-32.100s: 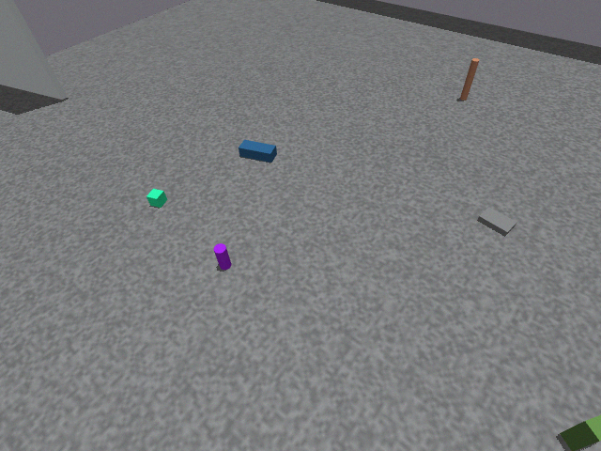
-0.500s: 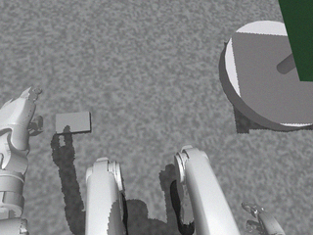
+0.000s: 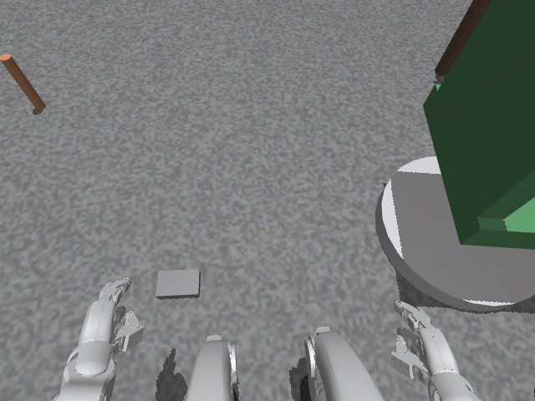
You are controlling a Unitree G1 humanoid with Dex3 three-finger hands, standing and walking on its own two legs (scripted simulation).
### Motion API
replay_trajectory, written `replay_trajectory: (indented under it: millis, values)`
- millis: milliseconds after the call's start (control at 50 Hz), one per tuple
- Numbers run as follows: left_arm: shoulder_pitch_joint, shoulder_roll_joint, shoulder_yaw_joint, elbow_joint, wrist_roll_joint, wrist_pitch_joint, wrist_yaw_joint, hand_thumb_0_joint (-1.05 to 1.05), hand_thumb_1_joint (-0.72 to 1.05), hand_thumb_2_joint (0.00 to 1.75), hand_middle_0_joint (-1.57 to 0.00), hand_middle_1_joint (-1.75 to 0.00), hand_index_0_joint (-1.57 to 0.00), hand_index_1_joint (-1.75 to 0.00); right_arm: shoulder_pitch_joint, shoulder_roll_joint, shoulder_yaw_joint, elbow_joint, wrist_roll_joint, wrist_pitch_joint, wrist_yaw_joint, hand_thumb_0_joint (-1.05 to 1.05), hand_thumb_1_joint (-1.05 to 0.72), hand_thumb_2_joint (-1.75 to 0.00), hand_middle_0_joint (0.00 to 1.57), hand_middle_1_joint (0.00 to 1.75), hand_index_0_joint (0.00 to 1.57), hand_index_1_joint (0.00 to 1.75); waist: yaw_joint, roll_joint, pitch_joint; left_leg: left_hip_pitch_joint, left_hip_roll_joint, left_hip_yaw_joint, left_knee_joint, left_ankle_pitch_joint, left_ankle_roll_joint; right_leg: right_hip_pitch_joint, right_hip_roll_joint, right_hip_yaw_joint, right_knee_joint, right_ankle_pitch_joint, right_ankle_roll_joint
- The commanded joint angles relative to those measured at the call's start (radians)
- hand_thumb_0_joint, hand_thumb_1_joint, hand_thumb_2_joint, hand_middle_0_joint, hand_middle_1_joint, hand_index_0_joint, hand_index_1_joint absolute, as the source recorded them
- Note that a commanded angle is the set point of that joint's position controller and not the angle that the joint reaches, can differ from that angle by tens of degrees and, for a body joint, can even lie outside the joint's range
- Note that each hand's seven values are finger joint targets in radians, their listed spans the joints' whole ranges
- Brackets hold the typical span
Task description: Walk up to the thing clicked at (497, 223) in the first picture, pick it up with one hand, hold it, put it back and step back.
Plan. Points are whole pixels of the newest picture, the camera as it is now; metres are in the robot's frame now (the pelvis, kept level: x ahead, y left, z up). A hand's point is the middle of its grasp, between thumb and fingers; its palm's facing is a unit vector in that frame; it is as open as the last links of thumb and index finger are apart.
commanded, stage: home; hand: left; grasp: from above
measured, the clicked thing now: (178, 283) +0.50 +0.25 -0.60
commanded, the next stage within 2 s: none
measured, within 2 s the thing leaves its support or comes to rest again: neither
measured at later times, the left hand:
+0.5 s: hand (112, 355) +0.21 +0.18 +0.07, palm faces +0.08 -0.97 -0.21, open 7.4 cm
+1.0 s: hand (116, 354) +0.21 +0.18 +0.06, palm faces +0.07 -0.98 -0.20, open 7.4 cm
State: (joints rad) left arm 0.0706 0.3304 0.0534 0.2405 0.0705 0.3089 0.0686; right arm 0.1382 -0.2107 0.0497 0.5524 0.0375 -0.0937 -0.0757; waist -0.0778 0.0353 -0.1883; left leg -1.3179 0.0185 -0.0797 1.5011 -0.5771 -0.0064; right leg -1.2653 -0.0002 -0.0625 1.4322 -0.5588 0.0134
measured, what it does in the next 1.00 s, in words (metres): rises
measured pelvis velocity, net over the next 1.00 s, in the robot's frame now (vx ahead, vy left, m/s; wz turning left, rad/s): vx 0.05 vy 0.00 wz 0.03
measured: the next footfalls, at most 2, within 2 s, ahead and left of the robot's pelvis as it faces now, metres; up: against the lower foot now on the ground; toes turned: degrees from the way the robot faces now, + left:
none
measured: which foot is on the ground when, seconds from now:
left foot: down 0.00-1.00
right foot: down 0.00-1.00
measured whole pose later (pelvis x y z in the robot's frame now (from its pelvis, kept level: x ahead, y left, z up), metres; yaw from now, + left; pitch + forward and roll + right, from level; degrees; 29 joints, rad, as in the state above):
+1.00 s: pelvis +0.05 +0.00 +0.11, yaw +2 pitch +9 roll -3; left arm 0.49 0.23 0.03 -0.12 -0.05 0.45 0.02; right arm 0.29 -0.22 0.04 0.55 0.00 -0.24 -0.19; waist -0.04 0.05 -0.15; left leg -0.69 0.02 -0.06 1.01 -0.49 -0.01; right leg -0.64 0.00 -0.06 0.94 -0.46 0.01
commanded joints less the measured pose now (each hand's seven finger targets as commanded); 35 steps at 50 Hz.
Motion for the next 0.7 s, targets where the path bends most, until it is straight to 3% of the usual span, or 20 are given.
replay_trajectory:
  millis: [0,40,160,240,300,400,520,680]
  values:
    - [-0.013,0.097,0.078,-0.259,-0.066,0.005,0.028,0.0,0.9,0.9,-0.2,-0.3,-0.2,-0.3,0.039,-0.145,-0.056,-0.119,0.01,-0.068,-0.047,0.0,-0.9,-0.9,0.2,0.3,0.2,0.3,-0.002,0.072,-0.295,0.42,-0.009,-0.026,-0.377,0.078,0.024,0.314,0.018,0.032,-0.333,0.111,-0.031]
    - [0.041,0.068,0.08,-0.279,-0.092,0.023,0.026,0.0,0.9,0.9,-0.2,-0.3,-0.2,-0.3,0.048,-0.141,-0.052,-0.123,0.009,-0.081,-0.063,0.0,-0.9,-0.9,0.2,0.3,0.2,0.3,0.0,0.065,-0.25,0.461,-0.008,-0.036,-0.432,0.081,0.021,0.362,0.02,0.03,-0.377,0.119,-0.029]
    - [0.224,0.023,0.077,-0.388,-0.139,0.069,0.015,0.0,0.9,0.9,-0.2,-0.3,-0.2,-0.3,0.095,-0.124,-0.049,-0.145,0.001,-0.115,-0.101,0.0,-0.9,-0.9,0.2,0.3,0.2,0.3,0.008,0.042,-0.181,0.584,-0.017,0.008,-0.531,0.215,0.021,0.541,0.025,0.024,-0.526,0.22,-0.023]
    - [0.315,0.011,0.063,-0.487,-0.137,0.083,0.006,0.0,0.9,0.9,-0.2,-0.3,-0.2,-0.3,0.111,-0.116,-0.053,-0.168,-0.006,-0.133,-0.116,0.0,-0.9,-0.9,0.2,0.3,0.2,0.3,0.021,0.052,-0.151,0.663,-0.021,0.027,-0.586,0.303,0.018,0.616,0.032,0.012,-0.582,0.29,-0.023]
    - [0.39,-0.004,0.048,-0.527,-0.13,0.094,-0.001,0.0,0.9,0.9,-0.2,-0.3,-0.2,-0.3,0.112,-0.111,-0.055,-0.181,-0.013,-0.146,-0.124,0.0,-0.9,-0.9,0.2,0.3,0.2,0.3,0.021,0.036,-0.103,0.686,-0.023,0.029,-0.617,0.31,0.021,0.639,0.035,0.006,-0.622,0.294,-0.022]
    - [0.426,-0.018,0.026,-0.552,-0.123,0.104,-0.022,0.0,0.9,0.9,-0.2,-0.3,-0.2,-0.3,0.104,-0.117,-0.06,-0.188,-0.018,-0.164,-0.126,0.0,-0.9,-0.9,0.2,0.3,0.2,0.3,0.026,0.002,-0.035,0.706,-0.021,0.024,-0.668,0.286,0.023,0.651,0.038,-0.009,-0.654,0.26,-0.019]
    - [0.38,-0.007,0.032,-0.534,-0.115,0.103,-0.042,0.0,0.9,0.9,-0.2,-0.3,-0.2,-0.3,0.084,-0.125,-0.062,-0.182,-0.029,-0.192,-0.127,0.0,-0.9,-0.9,0.2,0.3,0.2,0.3,0.021,-0.02,0.023,0.694,-0.025,0.03,-0.678,0.22,0.029,0.636,0.028,-0.007,-0.679,0.201,-0.011]
    - [0.388,0.0,0.038,-0.572,-0.109,0.091,-0.044,0.0,0.9,0.9,-0.2,-0.3,-0.2,-0.3,0.081,-0.127,-0.065,-0.17,-0.035,-0.213,-0.122,0.0,-0.9,-0.9,0.2,0.3,0.2,0.3,0.031,0.041,-0.058,0.746,-0.024,0.029,-0.667,0.306,0.016,0.674,0.028,-0.008,-0.643,0.276,-0.017]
